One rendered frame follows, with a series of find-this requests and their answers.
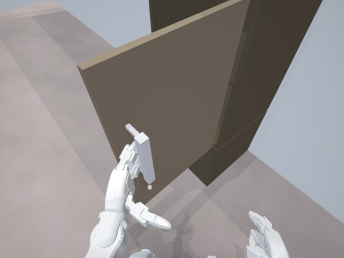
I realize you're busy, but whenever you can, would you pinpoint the cupboard door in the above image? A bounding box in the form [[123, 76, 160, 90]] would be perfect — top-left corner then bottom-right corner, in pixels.
[[77, 0, 250, 205]]

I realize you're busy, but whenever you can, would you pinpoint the right robot hand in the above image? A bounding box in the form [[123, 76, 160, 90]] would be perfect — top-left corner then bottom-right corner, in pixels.
[[246, 211, 290, 258]]

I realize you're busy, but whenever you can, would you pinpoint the handle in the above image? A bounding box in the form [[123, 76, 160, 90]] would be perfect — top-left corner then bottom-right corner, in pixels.
[[125, 124, 155, 185]]

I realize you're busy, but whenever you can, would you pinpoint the left robot forearm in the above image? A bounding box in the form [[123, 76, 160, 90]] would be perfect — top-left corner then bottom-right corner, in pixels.
[[85, 210, 128, 258]]

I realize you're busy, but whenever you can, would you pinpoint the left robot hand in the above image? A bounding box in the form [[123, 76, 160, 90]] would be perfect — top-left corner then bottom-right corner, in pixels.
[[105, 141, 171, 230]]

